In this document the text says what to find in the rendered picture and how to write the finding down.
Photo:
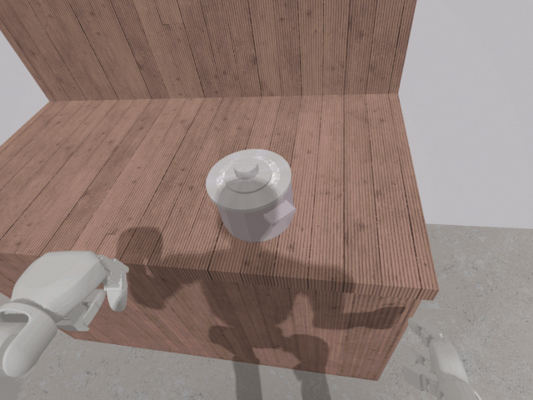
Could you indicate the pot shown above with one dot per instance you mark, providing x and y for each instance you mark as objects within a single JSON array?
[{"x": 261, "y": 225}]

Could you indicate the table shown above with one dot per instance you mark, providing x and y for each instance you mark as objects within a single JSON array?
[{"x": 146, "y": 96}]

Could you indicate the right robot hand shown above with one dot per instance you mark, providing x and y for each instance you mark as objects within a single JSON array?
[{"x": 426, "y": 371}]

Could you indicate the left robot forearm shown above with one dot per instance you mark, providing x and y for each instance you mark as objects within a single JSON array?
[{"x": 25, "y": 332}]

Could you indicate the left robot hand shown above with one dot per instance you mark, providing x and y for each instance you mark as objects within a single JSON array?
[{"x": 59, "y": 282}]

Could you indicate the knob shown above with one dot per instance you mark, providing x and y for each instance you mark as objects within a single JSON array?
[{"x": 246, "y": 167}]

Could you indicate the right robot forearm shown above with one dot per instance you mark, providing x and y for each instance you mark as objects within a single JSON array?
[{"x": 456, "y": 390}]

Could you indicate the lid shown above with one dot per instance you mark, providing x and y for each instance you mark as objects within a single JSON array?
[{"x": 237, "y": 195}]

